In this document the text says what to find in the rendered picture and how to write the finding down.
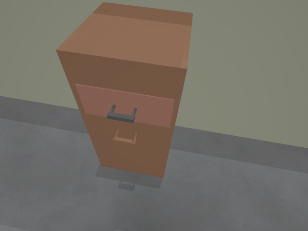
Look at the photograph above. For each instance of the cabinet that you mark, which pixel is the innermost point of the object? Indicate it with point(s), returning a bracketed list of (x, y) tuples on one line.
[(133, 49)]

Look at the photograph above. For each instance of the handle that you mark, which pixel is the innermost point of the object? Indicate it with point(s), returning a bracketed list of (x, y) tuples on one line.
[(124, 141), (121, 117)]

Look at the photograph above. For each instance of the drawer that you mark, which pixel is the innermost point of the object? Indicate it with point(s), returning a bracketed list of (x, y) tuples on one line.
[(150, 109)]

